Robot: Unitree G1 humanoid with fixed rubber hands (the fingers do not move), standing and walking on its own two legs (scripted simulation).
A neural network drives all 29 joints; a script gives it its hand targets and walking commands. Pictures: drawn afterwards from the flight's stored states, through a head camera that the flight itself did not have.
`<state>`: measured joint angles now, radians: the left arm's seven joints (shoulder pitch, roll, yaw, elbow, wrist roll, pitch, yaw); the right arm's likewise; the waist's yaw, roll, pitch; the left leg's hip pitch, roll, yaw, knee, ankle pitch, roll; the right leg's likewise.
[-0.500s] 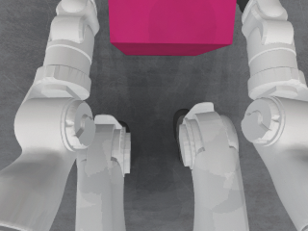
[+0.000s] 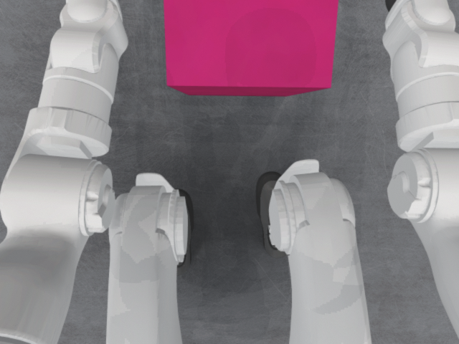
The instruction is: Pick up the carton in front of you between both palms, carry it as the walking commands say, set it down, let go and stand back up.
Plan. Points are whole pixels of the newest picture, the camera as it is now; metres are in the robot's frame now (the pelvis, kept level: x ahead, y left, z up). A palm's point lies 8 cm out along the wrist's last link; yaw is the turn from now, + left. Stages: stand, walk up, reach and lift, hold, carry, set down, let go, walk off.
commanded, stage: set down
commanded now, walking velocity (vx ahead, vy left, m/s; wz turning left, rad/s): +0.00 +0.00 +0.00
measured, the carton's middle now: (243, 29) +0.53 -0.07 -0.25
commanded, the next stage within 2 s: let go in 0.86 s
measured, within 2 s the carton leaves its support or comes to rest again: neither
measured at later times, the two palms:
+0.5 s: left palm out of the picture +0.57 +0.12 +0.02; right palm out of the picture +0.53 -0.27 +0.03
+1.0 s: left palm out of the picture +0.55 +0.13 +0.16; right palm out of the picture +0.52 -0.27 +0.17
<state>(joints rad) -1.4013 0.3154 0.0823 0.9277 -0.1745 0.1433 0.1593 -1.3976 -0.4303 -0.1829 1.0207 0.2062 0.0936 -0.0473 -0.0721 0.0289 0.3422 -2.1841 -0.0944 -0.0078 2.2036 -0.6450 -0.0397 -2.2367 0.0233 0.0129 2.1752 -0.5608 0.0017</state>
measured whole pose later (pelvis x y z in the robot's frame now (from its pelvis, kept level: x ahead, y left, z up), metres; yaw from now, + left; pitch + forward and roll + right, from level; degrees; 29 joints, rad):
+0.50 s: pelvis +0.01 +0.00 +0.13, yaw +0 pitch +46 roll +2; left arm -1.26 0.26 0.22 0.84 -0.06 0.22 0.13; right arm -1.23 -0.37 -0.29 0.88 0.08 0.19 -0.01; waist -0.07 0.03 0.03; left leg -1.99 -0.08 -0.03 1.72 -0.54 -0.04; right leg -2.04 0.04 0.03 1.70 -0.47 0.00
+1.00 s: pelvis +0.04 -0.01 +0.27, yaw -1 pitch +45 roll +2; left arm -1.07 0.19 0.29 0.81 0.08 0.18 0.08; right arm -1.06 -0.30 -0.35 0.86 -0.06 0.15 0.07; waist -0.05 0.03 -0.06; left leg -1.55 -0.06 -0.05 1.13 -0.37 -0.03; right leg -1.59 0.04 0.04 1.12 -0.31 -0.01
